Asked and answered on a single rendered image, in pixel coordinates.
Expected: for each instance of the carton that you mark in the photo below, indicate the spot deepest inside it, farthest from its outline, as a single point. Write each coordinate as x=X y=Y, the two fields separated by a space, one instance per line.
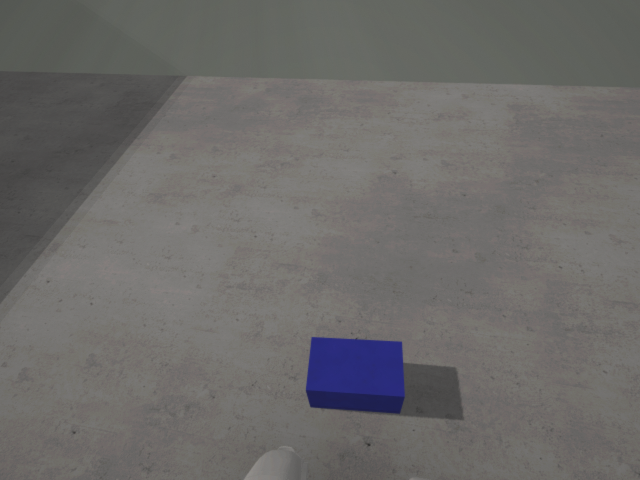
x=354 y=374

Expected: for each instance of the robot left thigh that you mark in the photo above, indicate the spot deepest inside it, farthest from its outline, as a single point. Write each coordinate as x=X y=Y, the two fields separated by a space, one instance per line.
x=279 y=465

